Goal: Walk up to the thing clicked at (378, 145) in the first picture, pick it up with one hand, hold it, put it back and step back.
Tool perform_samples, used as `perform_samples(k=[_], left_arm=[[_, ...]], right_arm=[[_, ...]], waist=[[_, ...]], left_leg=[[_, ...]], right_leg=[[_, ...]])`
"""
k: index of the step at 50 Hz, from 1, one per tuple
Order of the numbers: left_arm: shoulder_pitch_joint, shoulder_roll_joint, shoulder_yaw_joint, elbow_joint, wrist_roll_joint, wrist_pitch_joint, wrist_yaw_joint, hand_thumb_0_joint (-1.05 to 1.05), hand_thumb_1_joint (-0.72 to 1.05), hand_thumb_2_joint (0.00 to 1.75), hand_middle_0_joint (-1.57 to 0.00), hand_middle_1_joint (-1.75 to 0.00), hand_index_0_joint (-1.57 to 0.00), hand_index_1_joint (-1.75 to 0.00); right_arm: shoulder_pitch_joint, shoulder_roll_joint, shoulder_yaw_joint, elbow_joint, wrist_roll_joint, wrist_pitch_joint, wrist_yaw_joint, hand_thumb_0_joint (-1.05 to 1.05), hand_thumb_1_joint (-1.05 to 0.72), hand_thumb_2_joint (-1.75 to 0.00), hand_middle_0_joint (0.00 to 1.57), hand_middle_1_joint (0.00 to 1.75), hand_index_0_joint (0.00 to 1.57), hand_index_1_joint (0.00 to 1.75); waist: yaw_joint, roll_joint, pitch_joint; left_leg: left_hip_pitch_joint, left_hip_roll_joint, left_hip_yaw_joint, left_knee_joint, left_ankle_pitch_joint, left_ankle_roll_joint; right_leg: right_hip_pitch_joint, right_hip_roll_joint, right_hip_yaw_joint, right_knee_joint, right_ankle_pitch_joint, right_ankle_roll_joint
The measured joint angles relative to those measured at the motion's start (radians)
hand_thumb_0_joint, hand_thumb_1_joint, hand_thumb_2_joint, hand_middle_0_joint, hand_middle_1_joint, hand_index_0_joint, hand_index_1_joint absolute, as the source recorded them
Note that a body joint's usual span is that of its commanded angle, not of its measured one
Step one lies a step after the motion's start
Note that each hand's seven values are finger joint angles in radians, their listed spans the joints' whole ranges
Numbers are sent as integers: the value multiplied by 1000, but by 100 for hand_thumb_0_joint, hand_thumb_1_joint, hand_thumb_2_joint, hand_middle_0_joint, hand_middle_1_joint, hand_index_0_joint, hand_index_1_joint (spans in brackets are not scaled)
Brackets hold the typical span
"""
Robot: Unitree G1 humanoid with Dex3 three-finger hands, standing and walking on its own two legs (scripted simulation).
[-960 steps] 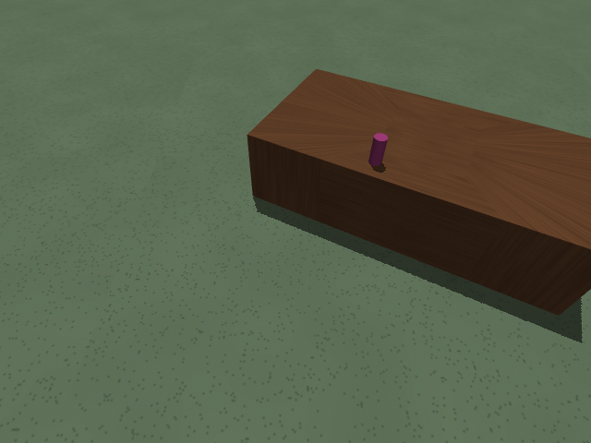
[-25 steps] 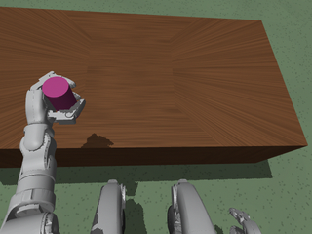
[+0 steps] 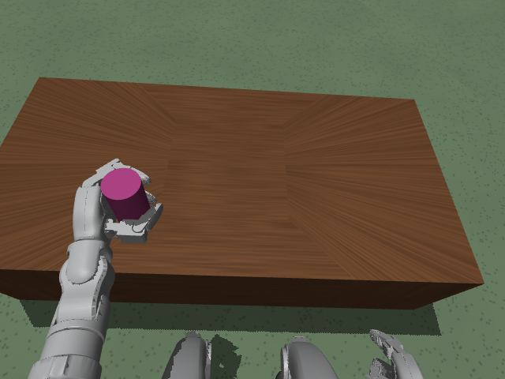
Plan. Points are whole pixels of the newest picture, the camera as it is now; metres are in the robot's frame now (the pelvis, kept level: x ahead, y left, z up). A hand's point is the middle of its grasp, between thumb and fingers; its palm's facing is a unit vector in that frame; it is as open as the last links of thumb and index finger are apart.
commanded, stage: lift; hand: left
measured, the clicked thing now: (130, 204) +0.37 +0.19 +0.04
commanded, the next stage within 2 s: hold in 0.62 s
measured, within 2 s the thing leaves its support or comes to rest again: neither
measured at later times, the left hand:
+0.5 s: hand (139, 197) +0.36 +0.17 +0.07, palm faces +0.11 -0.99 -0.02, open 7.5 cm
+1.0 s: hand (141, 192) +0.36 +0.16 +0.09, palm faces +0.12 -0.99 -0.01, open 7.5 cm
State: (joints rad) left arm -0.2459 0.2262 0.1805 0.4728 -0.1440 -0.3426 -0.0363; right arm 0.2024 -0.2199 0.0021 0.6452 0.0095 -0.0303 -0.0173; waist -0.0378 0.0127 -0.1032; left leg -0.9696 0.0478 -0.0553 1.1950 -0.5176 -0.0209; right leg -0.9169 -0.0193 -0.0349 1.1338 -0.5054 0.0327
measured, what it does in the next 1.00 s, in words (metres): rises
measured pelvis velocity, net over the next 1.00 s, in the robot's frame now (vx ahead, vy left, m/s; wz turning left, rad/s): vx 0.02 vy -0.01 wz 0.00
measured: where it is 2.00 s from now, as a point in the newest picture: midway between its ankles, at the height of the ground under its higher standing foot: outside the picture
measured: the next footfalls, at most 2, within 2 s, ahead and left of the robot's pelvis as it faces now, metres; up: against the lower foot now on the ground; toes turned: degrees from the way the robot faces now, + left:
none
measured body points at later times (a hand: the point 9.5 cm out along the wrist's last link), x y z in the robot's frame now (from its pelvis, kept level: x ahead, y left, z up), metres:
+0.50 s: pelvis +0.01 +0.00 +0.03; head +0.08 +0.00 +0.48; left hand +0.35 +0.22 +0.08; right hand +0.14 -0.25 -0.08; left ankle +0.03 +0.13 -0.64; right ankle +0.02 -0.15 -0.64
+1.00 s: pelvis +0.02 -0.01 +0.05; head +0.08 -0.01 +0.50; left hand +0.34 +0.21 +0.10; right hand +0.15 -0.26 -0.06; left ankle +0.03 +0.13 -0.64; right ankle +0.02 -0.15 -0.64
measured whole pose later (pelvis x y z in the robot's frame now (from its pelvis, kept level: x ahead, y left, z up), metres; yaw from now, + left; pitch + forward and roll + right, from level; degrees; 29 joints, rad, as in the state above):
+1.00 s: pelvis +0.02 -0.01 +0.05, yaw +0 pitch +8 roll -1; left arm -0.12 0.17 0.14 0.41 -0.16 -0.35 -0.03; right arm 0.22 -0.22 -0.01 0.67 0.00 -0.01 -0.02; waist -0.03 0.02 -0.04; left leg -0.60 0.05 -0.03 0.90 -0.44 -0.03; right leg -0.57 -0.02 -0.02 0.86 -0.43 0.02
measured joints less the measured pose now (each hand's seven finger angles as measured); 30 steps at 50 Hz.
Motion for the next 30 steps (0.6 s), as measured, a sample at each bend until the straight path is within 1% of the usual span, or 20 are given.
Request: perform_samples(k=[6, 11, 16, 30], left_arm=[[31, -11, -19, -15, 4, -3, 12, 0, -14, 116, -85, -121, -88, -118], [49, -20, -24, -22, -3, -5, 15, 0, -14, 116, -85, -121, -88, -119], [66, -23, -33, -37, -2, -5, 13, 0, -14, 116, -84, -122, -88, -119], [100, -43, -37, -63, -8, -2, 16, 0, -14, 116, -83, -123, -86, -121]], right_arm=[[10, 5, 0, 5, -2, 6, 3, 1, -90, -90, 20, 30, 20, 30], [19, 9, 1, 12, -1, 11, 1, 1, -90, -90, 20, 30, 20, 30], [28, 11, 0, 15, -2, 12, -1, 1, -90, -90, 20, 30, 20, 30], [24, 6, -6, 11, -3, 11, -3, 1, -90, -90, 20, 30, 20, 30]], waist=[[4, 1, 12], [5, 2, 22], [4, 3, 32], [6, 4, 51]], left_leg=[[71, 0, 8, -56, 15, 0], [122, 0, 13, -97, 27, 0], [169, 0, 16, -135, 37, -1], [274, 3, 23, -218, 57, -6]], right_leg=[[67, -1, 5, -53, 16, 0], [115, -1, 8, -91, 27, 0], [161, -1, 9, -127, 37, -1], [259, 1, 12, -201, 54, -6]])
